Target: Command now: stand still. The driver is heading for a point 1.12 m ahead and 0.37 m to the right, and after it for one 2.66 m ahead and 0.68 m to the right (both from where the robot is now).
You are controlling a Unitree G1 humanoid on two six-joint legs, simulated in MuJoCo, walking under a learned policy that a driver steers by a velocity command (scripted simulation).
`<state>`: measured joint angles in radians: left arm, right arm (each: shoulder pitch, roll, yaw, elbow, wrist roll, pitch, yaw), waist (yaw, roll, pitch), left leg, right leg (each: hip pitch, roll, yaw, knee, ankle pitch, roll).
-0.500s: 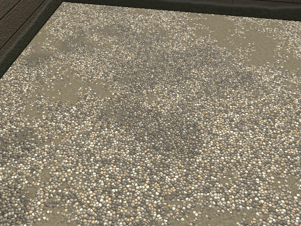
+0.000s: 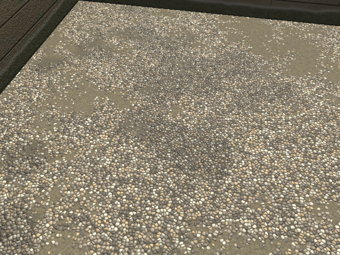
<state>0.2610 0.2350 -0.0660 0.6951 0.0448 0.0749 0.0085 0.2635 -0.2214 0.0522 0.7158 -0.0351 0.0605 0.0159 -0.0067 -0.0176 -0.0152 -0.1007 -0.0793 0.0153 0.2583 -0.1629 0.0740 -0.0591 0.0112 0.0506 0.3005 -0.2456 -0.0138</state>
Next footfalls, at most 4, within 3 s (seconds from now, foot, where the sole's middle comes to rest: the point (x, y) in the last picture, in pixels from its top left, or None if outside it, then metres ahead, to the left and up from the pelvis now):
none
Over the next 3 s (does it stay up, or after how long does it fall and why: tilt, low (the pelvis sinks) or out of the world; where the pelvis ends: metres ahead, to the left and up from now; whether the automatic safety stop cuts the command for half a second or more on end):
stays up -0.01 0.00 -0.03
